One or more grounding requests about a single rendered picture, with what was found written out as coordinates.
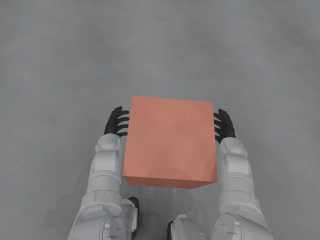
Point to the left robot shin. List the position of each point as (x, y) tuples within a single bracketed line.
[(126, 201)]

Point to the right robot thigh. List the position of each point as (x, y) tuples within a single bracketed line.
[(187, 229)]

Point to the carton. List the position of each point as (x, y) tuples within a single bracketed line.
[(170, 143)]

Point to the left robot hand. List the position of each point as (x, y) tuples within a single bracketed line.
[(112, 126)]

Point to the right robot upper arm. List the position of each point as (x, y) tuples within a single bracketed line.
[(232, 226)]

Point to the left robot upper arm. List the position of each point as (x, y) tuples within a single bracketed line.
[(107, 227)]

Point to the left robot forearm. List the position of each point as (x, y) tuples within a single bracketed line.
[(104, 182)]

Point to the right robot hand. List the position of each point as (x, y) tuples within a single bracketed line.
[(226, 126)]

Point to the right robot forearm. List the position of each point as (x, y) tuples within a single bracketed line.
[(236, 182)]

